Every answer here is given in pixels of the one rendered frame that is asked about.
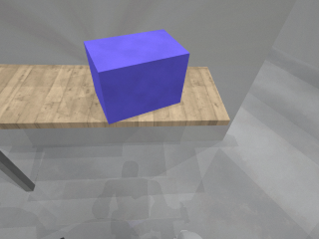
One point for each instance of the carton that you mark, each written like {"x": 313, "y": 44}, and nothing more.
{"x": 137, "y": 73}

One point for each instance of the table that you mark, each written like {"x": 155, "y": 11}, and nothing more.
{"x": 64, "y": 96}

